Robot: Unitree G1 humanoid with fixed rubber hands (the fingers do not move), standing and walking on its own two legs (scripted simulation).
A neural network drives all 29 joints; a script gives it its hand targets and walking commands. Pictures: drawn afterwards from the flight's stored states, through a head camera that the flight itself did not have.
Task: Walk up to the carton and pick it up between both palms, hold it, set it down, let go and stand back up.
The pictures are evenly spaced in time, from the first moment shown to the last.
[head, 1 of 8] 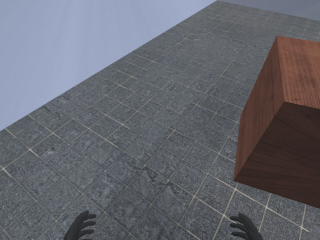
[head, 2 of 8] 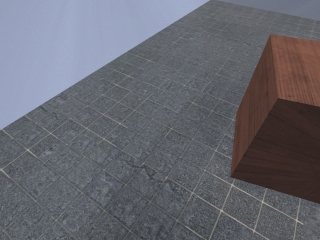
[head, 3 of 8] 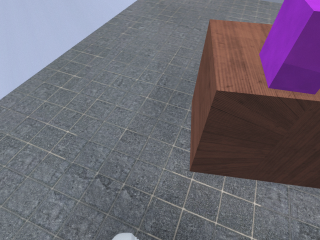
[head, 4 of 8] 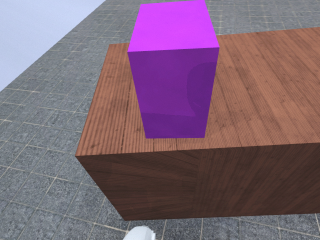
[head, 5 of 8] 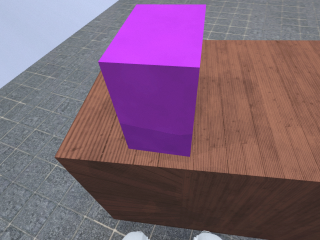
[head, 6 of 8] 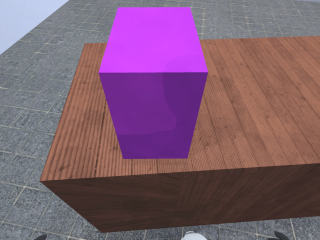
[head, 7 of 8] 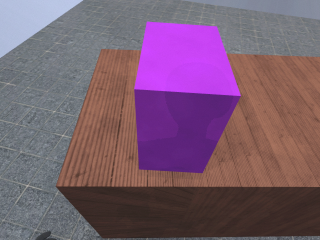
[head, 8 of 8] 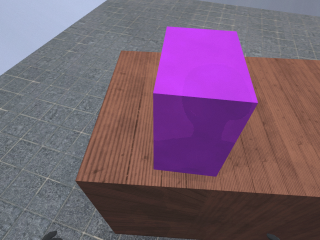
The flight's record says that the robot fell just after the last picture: no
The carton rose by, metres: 0.00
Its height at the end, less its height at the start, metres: +0.00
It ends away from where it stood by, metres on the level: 0.00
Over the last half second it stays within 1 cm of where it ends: yes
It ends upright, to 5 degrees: yes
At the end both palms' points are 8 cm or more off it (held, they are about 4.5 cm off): yes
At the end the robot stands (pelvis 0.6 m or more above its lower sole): yes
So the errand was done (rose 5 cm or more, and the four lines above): no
